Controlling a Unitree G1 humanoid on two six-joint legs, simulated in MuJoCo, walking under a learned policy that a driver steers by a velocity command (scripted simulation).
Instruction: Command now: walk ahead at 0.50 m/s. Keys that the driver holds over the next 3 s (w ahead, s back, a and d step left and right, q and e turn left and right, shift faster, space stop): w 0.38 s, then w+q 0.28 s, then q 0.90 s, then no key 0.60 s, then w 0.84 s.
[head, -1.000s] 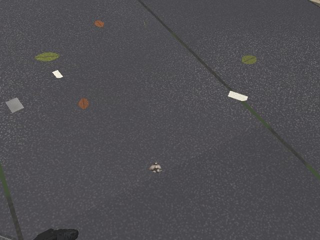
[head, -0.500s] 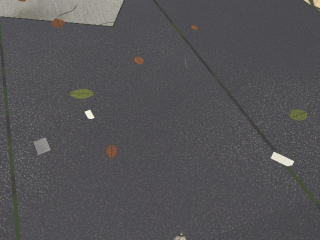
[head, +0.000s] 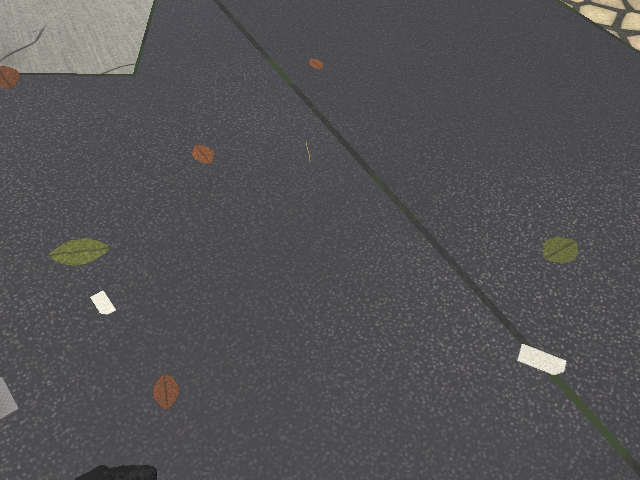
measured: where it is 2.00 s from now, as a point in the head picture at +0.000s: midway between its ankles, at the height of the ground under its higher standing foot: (285, 409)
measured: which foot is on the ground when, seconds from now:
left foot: down 0.00-0.12, up 0.14-0.68, down 0.70-1.00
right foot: up 0.00-0.10, down 0.12-0.72, up 0.74-1.00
